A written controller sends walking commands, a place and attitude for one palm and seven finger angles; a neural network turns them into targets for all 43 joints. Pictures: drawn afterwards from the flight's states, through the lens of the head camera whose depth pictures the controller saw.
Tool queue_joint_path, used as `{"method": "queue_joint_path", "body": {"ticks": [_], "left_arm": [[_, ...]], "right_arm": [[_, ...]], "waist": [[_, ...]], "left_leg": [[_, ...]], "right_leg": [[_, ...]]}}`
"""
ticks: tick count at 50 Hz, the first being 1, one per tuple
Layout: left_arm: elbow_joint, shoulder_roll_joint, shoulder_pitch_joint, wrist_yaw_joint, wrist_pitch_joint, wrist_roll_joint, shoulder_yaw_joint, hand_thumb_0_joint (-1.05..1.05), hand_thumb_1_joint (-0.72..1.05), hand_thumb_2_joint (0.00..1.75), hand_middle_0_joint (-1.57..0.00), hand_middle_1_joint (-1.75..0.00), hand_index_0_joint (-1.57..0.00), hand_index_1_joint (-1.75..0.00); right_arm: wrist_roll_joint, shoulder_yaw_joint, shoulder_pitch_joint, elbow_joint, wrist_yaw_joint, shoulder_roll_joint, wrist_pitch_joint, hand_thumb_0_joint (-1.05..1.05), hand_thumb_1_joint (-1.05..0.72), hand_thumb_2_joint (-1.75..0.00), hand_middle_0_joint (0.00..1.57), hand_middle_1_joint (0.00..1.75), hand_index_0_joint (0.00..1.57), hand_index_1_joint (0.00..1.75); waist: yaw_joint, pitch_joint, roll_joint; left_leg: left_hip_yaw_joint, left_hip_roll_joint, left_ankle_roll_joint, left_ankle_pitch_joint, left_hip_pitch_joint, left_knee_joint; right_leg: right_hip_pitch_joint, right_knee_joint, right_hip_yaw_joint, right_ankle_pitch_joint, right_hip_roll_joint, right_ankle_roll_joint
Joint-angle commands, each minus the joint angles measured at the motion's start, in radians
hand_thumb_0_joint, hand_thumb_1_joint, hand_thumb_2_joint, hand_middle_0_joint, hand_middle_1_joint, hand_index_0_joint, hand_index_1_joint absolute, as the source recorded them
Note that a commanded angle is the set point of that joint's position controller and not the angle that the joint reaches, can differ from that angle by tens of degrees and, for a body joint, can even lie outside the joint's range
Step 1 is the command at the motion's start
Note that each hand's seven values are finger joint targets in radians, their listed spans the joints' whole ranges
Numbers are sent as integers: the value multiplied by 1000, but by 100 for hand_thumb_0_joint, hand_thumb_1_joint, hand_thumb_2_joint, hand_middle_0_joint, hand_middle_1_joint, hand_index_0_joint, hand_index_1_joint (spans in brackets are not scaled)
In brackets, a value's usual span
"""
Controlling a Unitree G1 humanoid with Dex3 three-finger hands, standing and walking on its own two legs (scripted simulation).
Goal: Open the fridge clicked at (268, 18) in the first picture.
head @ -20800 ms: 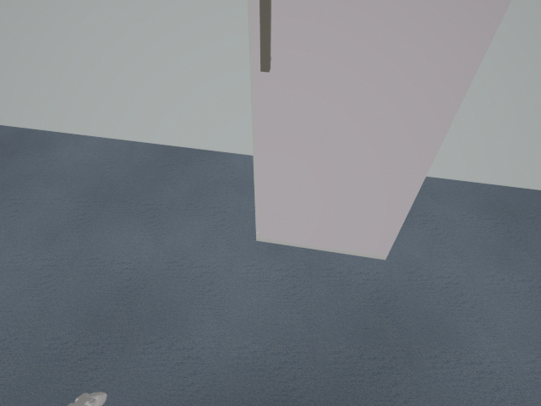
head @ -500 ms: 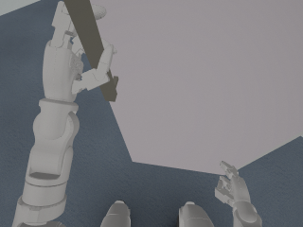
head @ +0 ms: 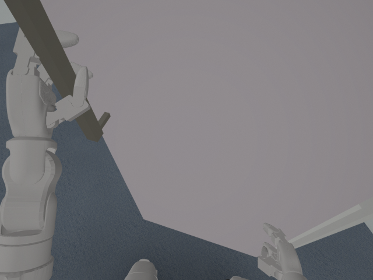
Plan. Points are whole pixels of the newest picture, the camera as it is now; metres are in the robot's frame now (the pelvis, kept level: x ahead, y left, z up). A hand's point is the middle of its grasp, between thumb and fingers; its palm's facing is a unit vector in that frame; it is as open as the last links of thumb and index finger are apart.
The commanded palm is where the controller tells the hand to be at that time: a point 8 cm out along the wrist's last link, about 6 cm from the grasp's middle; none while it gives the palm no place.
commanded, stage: walk backward, drawing the door open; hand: left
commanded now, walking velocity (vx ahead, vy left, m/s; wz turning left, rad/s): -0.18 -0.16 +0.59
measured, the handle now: (62, 47) +0.36 +0.21 +0.29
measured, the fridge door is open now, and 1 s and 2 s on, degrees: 55 75 72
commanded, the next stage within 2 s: stop walking and hold the door back in 0.32 s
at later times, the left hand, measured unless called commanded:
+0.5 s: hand (31, 212) +0.16 +0.18 +0.24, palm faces +0.67 -0.71 -0.22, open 6.8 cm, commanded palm +0.14 +0.22 +0.23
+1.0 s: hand (26, 215) +0.15 +0.17 +0.25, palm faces +0.65 -0.74 -0.17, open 5.7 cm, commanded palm +0.15 +0.21 +0.23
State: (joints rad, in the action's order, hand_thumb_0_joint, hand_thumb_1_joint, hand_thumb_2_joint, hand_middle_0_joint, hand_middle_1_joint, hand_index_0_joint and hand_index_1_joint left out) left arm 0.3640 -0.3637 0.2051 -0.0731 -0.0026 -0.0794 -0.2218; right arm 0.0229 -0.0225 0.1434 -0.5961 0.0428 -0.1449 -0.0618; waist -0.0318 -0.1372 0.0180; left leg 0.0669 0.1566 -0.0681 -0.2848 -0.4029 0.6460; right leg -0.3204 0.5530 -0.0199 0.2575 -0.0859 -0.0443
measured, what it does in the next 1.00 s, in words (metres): steps to the right, turning left: left foot, then right foot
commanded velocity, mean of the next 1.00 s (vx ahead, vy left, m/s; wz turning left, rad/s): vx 0.06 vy -0.01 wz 0.25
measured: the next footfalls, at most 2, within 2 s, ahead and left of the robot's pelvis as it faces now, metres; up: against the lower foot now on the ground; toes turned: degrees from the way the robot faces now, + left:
left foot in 0.16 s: +0.07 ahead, +0.08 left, +0.00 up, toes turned +13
right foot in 0.38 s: +0.05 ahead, -0.24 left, +0.00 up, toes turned +12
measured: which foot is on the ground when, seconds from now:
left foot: up 0.00-0.14, down 0.16-0.38, up 0.40-0.64, down 0.66-1.00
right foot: down 0.00-0.16, up 0.18-0.36, down 0.38-0.68, up 0.70-0.96, down 0.98-1.00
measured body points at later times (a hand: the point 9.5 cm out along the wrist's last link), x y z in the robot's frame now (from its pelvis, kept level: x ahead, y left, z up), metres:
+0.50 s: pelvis -0.06 -0.14 +0.01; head -0.03 -0.13 +0.46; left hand +0.12 +0.22 +0.25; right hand +0.17 -0.31 -0.09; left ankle -0.05 +0.00 -0.65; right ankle +0.01 -0.25 -0.72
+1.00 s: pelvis -0.17 -0.20 +0.01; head -0.16 -0.21 +0.46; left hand +0.11 +0.21 +0.26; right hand +0.05 -0.31 -0.11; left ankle -0.13 -0.05 -0.71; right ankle -0.10 -0.30 -0.73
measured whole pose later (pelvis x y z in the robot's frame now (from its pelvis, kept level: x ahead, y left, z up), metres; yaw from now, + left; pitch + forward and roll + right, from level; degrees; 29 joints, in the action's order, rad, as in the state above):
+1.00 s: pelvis -0.17 -0.20 +0.01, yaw +26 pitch -3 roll +0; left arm -0.87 -0.35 0.97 -0.10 -0.02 -0.07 -0.11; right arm 0.03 -0.09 0.22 -0.74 0.09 -0.17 -0.06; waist -0.06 -0.03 0.04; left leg -0.06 0.03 0.01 -0.34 -0.43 0.69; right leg -0.23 0.55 -0.07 0.32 -0.03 0.04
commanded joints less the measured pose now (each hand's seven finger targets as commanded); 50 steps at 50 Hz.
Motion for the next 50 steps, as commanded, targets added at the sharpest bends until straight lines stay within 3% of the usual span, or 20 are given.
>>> {"method": "queue_joint_path", "body": {"ticks": [1,3,6,7,8,10,16,17,19,20,22,26,32,35,36,39,45,47,48,50], "left_arm": [[345,-280,259,-53,-114,28,-208,0,90,90,-45,-140,-45,-140],[355,-261,207,-55,-122,13,-234,0,90,90,-45,-140,-45,-140],[330,-215,161,-52,-126,-1,-188,0,90,90,-45,-140,-45,-140],[336,-207,179,-50,-137,-3,-182,0,90,90,-45,-140,-45,-140],[354,-192,206,-46,-155,-7,-166,0,90,90,-45,-140,-45,-140],[384,-241,377,-34,-187,18,-197,0,90,90,-45,-140,-45,-140],[262,-235,215,-47,-165,3,-226,0,90,90,-45,-140,-45,-140],[247,-243,212,-48,-165,0,-239,0,90,90,-45,-140,-45,-140],[226,-339,195,-57,-148,12,-281,0,90,90,-45,-140,-45,-140],[193,-341,150,-74,-145,18,-301,0,90,90,-45,-140,-45,-140],[133,-289,135,-70,-132,21,-273,0,90,90,-45,-140,-45,-140],[-79,-276,477,-86,-129,46,-175,0,90,90,-45,-140,-45,-140],[-231,-185,777,-71,-145,39,14,0,90,90,-45,-140,-45,-140],[-286,-81,1032,-60,-170,43,142,0,90,90,-45,-140,-45,-140],[-365,-108,1132,-69,-165,63,137,0,90,90,-45,-140,-45,-140],[-611,-106,1170,-61,-124,60,136,0,90,90,-45,-140,-45,-140],[-944,-127,1328,-44,-115,35,114,0,90,90,-45,-140,-45,-140],[-1012,-151,1352,-35,-121,30,95,0,90,90,-45,-140,-45,-140],[-1040,-222,1362,-34,-117,26,46,0,90,90,-45,-140,-45,-140],[-1077,-312,1341,-37,-116,35,-19,0,90,90,-45,-140,-45,-140]], "right_arm": [[-3,30,-99,144,14,-104,-37,0,-90,-90,20,30,20,30],[10,45,-126,136,28,-119,-31,0,-90,-90,20,30,20,30],[0,35,-94,130,37,-122,-6,0,-90,-90,20,30,20,30],[-3,52,-82,141,40,-148,-4,0,-90,-90,20,30,20,30],[-3,58,-100,166,32,-185,-15,0,-90,-90,20,30,20,30],[-7,57,-100,128,19,-161,-38,0,-90,-90,20,30,20,30],[-6,63,-66,122,24,-182,-61,0,-90,-90,20,30,20,30],[-8,62,-70,130,25,-175,-60,0,-90,-90,20,30,20,30],[-6,52,-88,141,30,-126,-52,0,-90,-90,20,30,20,30],[-22,40,-76,119,29,-146,-74,0,-90,-90,20,30,20,30],[-10,42,-59,95,30,-146,-70,0,-90,-90,20,30,20,30],[-15,23,-93,60,70,-155,-63,0,-90,-90,20,30,20,30],[-2,33,-74,62,56,-199,-16,0,-90,-90,20,30,20,30],[12,29,-87,67,43,-218,-10,0,-90,-90,20,30,20,30],[20,28,-80,48,48,-210,-18,0,-90,-90,20,30,20,30],[32,42,-33,11,58,-229,-21,0,-90,-90,20,30,20,30],[20,27,5,-25,69,-241,-30,0,-90,-90,20,30,20,30],[13,31,11,-36,72,-236,-32,0,-90,-90,20,30,20,30],[9,38,18,-35,74,-223,-31,0,-90,-90,20,30,20,30],[12,45,4,-54,77,-247,-79,0,-90,-90,20,30,20,30]], "waist": [[11,405,-199],[18,361,-266],[63,403,-91],[70,417,48],[33,412,366],[65,381,278],[15,375,325],[3,370,240],[-6,299,-304],[-2,306,-157],[23,351,-212],[2,353,-129],[14,399,-108],[45,394,404],[59,367,312],[37,355,81],[17,402,226],[-5,396,-4],[-10,363,-255],[-1,322,-297]], "left_leg": [[-84,-120,41,-352,-107,547],[-117,-95,29,-352,-78,410],[-192,-129,21,-18,160,-61],[-32,-22,67,142,318,-184],[399,268,207,516,370,-320],[552,303,250,79,257,-415],[150,80,145,4,85,-309],[103,20,110,-83,24,-237],[-107,-209,-10,-254,-159,395],[-24,-182,3,-301,-179,544],[-36,-149,8,-242,-189,639],[-108,-157,29,-232,-14,274],[-147,-142,83,9,307,-244],[280,210,251,-14,309,-408],[331,210,264,-160,269,-420],[199,142,245,-249,241,-395],[46,63,159,-397,143,-386],[-52,-26,113,-291,3,-101],[-144,-128,60,-210,-180,150],[-26,-152,45,-170,-306,440]], "right_leg": [[148,-185,165,-279,-330,228],[175,-88,57,-476,-284,228],[116,138,-107,-514,-189,117],[-52,267,-112,-269,-126,62],[-226,457,-88,297,31,-19],[-183,579,96,291,62,-3],[191,80,-38,210,117,20],[282,-90,-27,115,92,35],[160,-364,402,100,-300,210],[140,-290,342,-263,-345,251],[219,-175,211,-357,-291,228],[240,-89,118,-733,-288,156],[77,-26,79,-193,-200,70],[-152,421,-29,301,19,9],[-181,525,22,255,26,22],[-162,475,10,139,30,14],[155,65,-129,193,96,54],[302,-167,56,247,-7,119],[343,-307,418,402,-208,223],[308,-355,572,322,-320,252]]}}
